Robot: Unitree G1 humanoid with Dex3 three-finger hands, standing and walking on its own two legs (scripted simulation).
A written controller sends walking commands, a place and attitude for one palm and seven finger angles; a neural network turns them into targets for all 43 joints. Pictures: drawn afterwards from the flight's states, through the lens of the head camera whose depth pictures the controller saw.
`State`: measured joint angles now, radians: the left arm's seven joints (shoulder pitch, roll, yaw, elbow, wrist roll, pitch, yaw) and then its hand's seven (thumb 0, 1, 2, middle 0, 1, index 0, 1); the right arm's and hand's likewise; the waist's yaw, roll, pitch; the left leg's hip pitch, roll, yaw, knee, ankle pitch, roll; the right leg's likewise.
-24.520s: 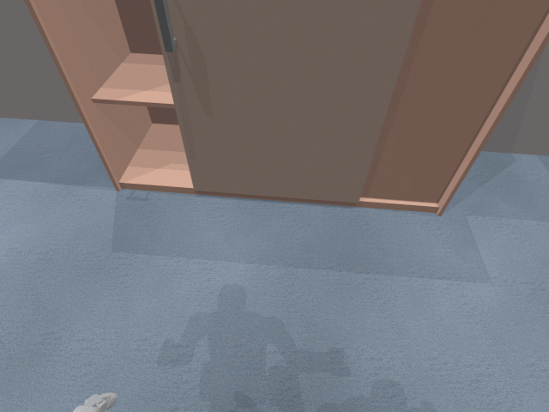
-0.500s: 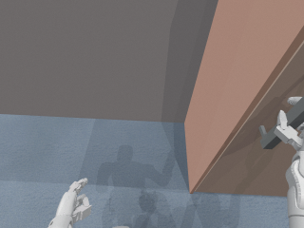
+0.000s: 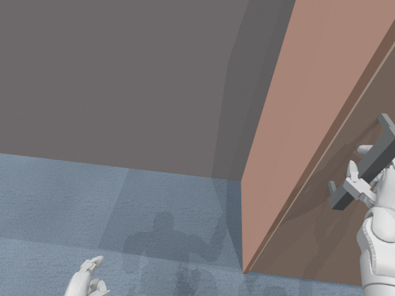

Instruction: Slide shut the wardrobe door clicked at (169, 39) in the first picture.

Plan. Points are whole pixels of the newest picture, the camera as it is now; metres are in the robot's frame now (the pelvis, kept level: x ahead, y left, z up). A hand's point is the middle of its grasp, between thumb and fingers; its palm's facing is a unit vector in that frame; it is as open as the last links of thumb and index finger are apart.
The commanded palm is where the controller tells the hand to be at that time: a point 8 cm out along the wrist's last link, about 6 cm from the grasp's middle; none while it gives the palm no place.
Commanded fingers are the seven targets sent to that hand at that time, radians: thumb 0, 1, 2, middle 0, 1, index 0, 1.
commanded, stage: stop walking and hold the door there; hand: right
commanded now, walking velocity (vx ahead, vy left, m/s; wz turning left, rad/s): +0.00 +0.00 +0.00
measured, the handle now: (358, 166) +0.37 -0.31 +0.11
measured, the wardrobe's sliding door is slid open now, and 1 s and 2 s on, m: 0.00 0.00 0.00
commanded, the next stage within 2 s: loosen the grip on the handle in 1.58 s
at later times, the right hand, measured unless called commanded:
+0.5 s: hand (352, 180) +0.32 -0.27 +0.11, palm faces +0.45 +0.87 -0.20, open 6.2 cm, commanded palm +0.28 -0.29 +0.11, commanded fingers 0.00 -0.90 -0.90 0.45 1.40 0.45 1.40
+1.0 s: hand (353, 182) +0.32 -0.27 +0.12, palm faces +0.34 +0.93 -0.17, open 6.2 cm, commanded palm +0.28 -0.29 +0.11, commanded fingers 0.00 -0.90 -0.90 0.45 1.40 0.45 1.40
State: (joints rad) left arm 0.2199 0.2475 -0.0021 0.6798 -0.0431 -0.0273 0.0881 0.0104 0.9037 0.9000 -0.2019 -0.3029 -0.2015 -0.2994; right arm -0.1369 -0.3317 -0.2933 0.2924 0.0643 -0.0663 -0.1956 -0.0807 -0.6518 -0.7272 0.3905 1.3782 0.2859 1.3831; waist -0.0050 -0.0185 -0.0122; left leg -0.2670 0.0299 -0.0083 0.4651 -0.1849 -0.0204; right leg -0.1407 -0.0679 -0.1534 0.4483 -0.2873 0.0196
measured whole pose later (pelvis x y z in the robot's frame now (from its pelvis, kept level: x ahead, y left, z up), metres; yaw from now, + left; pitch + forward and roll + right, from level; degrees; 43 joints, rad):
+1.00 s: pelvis -0.04 -0.07 -0.01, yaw -1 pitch -1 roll +0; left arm 0.18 0.20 -0.06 0.67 -0.03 0.03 0.06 0.01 0.90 0.90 -0.20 -0.30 -0.20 -0.30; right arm -0.28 -0.23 -0.15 0.31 0.08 -0.08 -0.17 -0.05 -0.70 -0.75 0.42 1.39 0.25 1.39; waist -0.02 -0.07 0.06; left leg -0.25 0.03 0.08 0.56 -0.28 0.02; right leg -0.23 0.03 -0.18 0.54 -0.29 -0.08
